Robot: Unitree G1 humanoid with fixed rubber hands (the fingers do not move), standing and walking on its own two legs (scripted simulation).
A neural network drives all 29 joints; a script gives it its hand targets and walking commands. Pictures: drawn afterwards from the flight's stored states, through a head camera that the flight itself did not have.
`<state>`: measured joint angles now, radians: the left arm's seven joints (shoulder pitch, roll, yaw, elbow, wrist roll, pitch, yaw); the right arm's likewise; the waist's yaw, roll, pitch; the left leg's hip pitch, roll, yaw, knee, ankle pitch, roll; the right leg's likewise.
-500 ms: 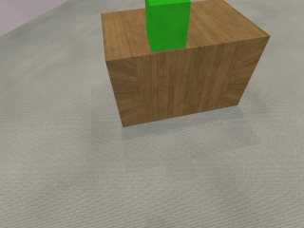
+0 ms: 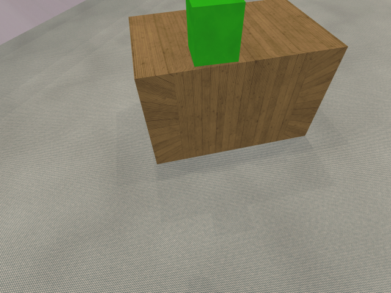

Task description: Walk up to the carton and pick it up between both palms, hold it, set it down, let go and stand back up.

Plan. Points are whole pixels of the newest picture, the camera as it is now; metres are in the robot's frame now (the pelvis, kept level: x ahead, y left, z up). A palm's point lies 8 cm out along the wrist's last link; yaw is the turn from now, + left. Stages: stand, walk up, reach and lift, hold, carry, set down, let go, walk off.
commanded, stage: stand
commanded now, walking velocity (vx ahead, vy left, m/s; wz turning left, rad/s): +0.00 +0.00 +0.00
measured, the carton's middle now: (212, 27) +1.17 -0.07 +0.00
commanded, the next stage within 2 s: none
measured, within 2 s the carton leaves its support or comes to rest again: neither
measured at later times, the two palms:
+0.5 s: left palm out of the picture -0.02 +0.20 -0.15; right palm out of the picture -0.01 -0.20 -0.15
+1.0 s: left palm out of the picture -0.01 +0.21 -0.15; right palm out of the picture +0.00 -0.20 -0.15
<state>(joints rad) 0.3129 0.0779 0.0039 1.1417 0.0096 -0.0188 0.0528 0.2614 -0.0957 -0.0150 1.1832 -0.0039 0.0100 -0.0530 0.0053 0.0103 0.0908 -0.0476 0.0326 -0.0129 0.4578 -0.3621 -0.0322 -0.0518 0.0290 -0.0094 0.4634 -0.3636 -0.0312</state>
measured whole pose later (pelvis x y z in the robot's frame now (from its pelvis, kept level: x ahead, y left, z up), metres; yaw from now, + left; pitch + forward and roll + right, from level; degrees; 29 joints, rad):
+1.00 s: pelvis +0.02 +0.01 +0.00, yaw +0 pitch -2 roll +0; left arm 0.31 0.10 -0.01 1.13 0.01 -0.02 0.05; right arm 0.26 -0.11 -0.01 1.16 0.00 0.01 -0.05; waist 0.00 0.01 0.09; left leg -0.03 0.02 -0.01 0.46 -0.39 -0.02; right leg -0.04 0.02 -0.01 0.47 -0.39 -0.02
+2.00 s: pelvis +0.04 +0.01 -0.01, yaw +0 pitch -1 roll +0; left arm 0.31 0.11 -0.01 1.14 0.01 -0.02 0.05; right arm 0.27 -0.12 0.00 1.16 0.00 0.00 -0.05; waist 0.00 0.00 0.08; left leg -0.02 0.01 -0.01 0.47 -0.42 -0.02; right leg -0.02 0.01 -0.01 0.47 -0.42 -0.01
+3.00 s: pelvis +0.03 +0.00 -0.01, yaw +2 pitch -2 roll +0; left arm 0.34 0.12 -0.03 1.11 0.01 -0.02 0.05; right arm 0.24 -0.16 0.02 1.13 0.01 0.02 -0.05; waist 0.00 0.01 0.08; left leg -0.04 0.02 -0.03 0.49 -0.43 -0.02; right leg -0.02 0.01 -0.04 0.48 -0.43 -0.02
